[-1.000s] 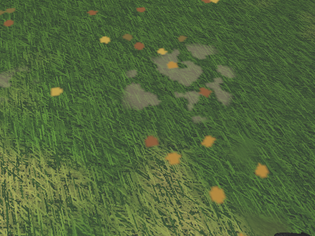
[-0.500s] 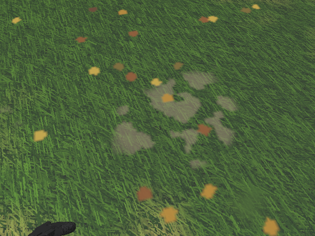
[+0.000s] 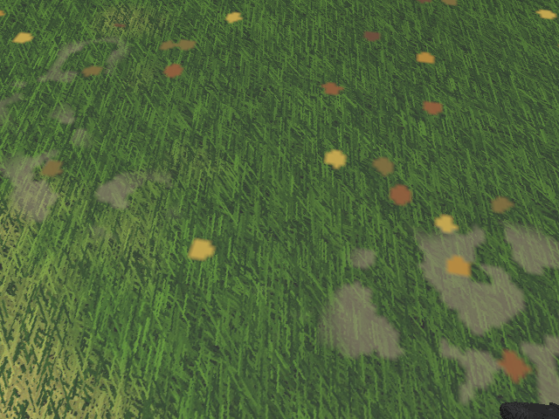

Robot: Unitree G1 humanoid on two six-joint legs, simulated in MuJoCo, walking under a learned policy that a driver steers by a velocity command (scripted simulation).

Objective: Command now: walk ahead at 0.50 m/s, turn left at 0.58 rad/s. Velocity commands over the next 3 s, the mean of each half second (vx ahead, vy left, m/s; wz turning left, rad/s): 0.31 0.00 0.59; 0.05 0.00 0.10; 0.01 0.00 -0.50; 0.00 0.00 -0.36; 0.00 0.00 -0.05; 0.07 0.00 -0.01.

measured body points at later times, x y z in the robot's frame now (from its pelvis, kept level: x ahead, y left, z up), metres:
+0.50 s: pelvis +0.24 +0.00 +0.01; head +0.28 +0.01 +0.46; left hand +0.38 +0.30 -0.07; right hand +0.42 -0.26 -0.10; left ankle +0.11 +0.08 -0.67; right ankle +0.38 -0.07 -0.72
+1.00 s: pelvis +0.28 +0.02 +0.02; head +0.30 +0.04 +0.47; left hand +0.29 +0.33 -0.10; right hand +0.51 -0.18 -0.08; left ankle +0.23 +0.14 -0.71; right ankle +0.33 -0.08 -0.69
